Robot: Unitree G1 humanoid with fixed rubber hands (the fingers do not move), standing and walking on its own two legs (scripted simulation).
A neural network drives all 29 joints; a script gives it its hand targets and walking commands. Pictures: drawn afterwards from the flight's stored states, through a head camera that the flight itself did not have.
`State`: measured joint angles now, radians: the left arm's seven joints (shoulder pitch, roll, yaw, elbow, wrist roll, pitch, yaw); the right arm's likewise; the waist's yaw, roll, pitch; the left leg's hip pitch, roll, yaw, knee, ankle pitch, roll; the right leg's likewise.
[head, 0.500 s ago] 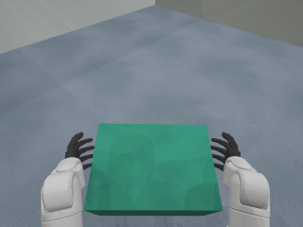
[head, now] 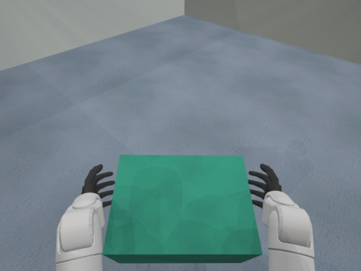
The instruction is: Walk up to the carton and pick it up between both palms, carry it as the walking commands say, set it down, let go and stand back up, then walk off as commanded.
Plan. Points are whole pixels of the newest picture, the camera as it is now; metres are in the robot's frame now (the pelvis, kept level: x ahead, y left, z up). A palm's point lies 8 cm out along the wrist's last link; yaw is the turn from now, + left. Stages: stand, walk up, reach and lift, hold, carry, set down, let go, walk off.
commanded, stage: carry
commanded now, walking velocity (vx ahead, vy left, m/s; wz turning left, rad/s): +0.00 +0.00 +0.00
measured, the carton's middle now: (181, 209) +0.28 +0.00 -0.03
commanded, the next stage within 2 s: none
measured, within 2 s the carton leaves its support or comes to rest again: neither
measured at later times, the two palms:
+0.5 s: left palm (92, 221) +0.22 +0.18 +0.05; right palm (276, 218) +0.22 -0.19 +0.04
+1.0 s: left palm (81, 228) +0.20 +0.19 +0.06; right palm (277, 221) +0.21 -0.18 +0.06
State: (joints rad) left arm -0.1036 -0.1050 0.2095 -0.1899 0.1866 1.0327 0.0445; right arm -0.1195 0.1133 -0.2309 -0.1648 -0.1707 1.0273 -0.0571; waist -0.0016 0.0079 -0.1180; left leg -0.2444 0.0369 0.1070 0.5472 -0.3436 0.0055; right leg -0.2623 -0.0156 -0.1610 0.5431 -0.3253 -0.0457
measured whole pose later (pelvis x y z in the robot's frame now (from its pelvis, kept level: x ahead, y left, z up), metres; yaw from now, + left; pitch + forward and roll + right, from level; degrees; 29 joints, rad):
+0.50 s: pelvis -0.04 -0.01 +0.00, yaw +1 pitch +1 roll +0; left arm -0.12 -0.12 0.26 0.04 0.24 0.75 0.01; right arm -0.13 0.12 -0.25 0.06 -0.23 0.75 -0.03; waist -0.01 0.01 -0.10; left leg -0.28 0.04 0.09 0.51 -0.25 0.00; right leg -0.28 -0.01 -0.18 0.48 -0.23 -0.06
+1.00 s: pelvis -0.06 +0.00 +0.00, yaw +2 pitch +2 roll -1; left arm -0.07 -0.09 0.20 -0.13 0.15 0.84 0.05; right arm -0.07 0.08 -0.20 -0.12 -0.13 0.84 -0.07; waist -0.01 0.01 -0.08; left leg -0.31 0.04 0.08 0.53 -0.29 0.01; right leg -0.29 -0.02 -0.20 0.46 -0.21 -0.06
